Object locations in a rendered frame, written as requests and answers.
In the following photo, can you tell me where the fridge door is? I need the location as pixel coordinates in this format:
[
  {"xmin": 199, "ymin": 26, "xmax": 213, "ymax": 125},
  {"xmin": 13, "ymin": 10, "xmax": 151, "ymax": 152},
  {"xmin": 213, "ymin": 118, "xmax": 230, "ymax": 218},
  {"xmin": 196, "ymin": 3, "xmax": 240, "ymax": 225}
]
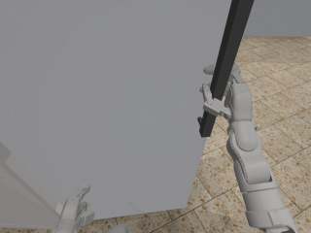
[{"xmin": 0, "ymin": 0, "xmax": 232, "ymax": 220}]

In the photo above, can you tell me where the robot left forearm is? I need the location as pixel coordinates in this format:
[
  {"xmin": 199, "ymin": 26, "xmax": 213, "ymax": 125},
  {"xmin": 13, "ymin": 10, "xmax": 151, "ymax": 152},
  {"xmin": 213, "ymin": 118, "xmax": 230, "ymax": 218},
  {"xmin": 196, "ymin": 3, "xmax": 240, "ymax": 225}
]
[{"xmin": 51, "ymin": 218, "xmax": 78, "ymax": 233}]

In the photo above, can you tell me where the robot right hand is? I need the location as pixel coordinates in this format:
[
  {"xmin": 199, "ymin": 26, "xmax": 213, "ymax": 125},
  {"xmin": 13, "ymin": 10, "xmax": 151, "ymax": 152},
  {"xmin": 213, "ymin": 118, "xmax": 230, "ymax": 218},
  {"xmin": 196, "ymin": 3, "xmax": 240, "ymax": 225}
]
[{"xmin": 199, "ymin": 61, "xmax": 253, "ymax": 125}]

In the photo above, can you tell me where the handle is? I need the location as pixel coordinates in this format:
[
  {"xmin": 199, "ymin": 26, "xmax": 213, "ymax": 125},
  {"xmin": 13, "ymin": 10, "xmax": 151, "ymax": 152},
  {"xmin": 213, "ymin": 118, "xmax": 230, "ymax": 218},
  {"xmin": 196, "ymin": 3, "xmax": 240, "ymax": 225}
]
[{"xmin": 197, "ymin": 0, "xmax": 255, "ymax": 138}]

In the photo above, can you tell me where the robot right forearm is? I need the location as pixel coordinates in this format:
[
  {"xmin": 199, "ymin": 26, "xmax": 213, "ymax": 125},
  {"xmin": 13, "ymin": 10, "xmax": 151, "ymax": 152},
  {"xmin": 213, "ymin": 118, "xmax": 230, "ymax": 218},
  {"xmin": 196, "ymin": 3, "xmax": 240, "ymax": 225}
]
[{"xmin": 226, "ymin": 120, "xmax": 299, "ymax": 233}]

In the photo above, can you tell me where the robot left hand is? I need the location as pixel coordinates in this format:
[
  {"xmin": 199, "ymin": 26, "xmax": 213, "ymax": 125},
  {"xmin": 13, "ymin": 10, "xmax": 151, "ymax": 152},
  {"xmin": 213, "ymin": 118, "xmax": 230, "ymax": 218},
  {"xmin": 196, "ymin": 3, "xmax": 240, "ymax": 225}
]
[{"xmin": 59, "ymin": 184, "xmax": 95, "ymax": 228}]

